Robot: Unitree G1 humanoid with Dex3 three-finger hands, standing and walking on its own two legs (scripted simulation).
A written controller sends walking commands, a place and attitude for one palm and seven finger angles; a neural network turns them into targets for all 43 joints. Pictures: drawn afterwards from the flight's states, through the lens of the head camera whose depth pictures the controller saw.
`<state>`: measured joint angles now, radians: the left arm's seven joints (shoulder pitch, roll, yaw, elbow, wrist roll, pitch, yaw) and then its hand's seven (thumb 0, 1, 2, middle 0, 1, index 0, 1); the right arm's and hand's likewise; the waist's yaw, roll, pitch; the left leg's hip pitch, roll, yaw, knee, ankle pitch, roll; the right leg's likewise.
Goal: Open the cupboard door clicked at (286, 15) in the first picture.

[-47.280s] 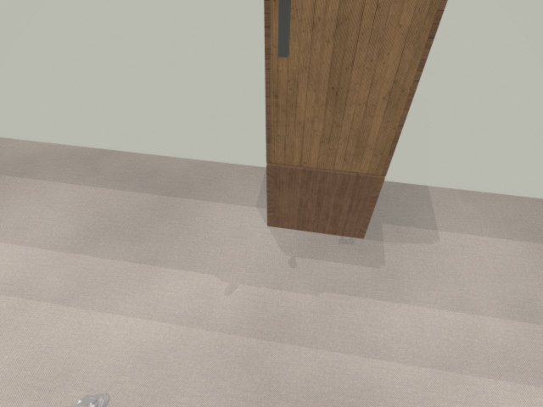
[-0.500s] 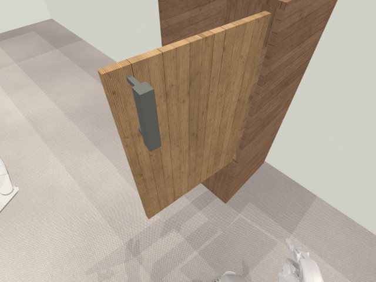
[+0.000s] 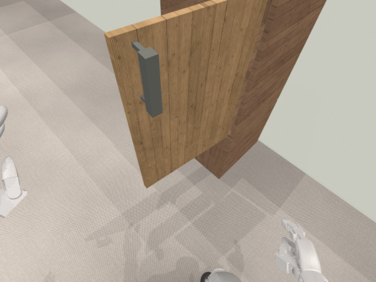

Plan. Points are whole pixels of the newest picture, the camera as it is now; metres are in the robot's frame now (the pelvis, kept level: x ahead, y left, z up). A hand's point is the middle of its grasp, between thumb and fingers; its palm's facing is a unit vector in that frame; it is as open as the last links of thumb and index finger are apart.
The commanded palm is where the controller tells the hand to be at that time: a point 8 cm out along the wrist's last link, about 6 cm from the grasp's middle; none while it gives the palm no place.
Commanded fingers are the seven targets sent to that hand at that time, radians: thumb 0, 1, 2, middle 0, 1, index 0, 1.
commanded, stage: step back with the hand held close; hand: left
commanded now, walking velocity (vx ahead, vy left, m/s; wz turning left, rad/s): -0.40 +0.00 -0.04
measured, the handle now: (146, 80) +0.46 +0.10 +0.17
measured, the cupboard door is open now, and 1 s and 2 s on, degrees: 82 82 82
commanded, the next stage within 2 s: stop stepping back and stand still in 0.08 s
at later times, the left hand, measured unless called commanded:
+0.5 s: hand out of the picture +0.08 +0.21 +0.18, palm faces +0.33 -0.80 -0.50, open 7.4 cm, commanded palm +0.03 +0.26 +0.19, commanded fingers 0.00 0.90 0.90 -0.20 -0.30 -0.20 -0.30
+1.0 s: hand out of the picture +0.06 +0.24 +0.17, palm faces +0.41 -0.79 -0.46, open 7.4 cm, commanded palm none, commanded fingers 0.00 0.90 0.90 -0.20 -0.30 -0.20 -0.30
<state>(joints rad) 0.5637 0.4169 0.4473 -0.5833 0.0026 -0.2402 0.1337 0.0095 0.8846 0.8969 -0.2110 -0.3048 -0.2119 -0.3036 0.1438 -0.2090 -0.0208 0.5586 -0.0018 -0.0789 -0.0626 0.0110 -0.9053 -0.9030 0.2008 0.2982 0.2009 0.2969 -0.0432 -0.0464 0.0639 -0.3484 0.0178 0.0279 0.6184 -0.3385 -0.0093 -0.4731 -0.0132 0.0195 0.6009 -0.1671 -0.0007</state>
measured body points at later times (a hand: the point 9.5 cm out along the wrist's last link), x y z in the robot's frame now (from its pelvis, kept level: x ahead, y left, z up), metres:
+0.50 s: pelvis -0.13 -0.03 +0.02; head -0.12 -0.03 +0.47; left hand +0.06 +0.25 +0.21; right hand -0.01 -0.29 -0.07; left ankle -0.12 +0.10 -0.70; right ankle -0.14 -0.12 -0.72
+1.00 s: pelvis -0.16 -0.02 +0.01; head -0.17 -0.02 +0.46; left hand +0.03 +0.28 +0.20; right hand +0.00 -0.25 -0.07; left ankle -0.12 +0.10 -0.72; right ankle -0.14 -0.12 -0.72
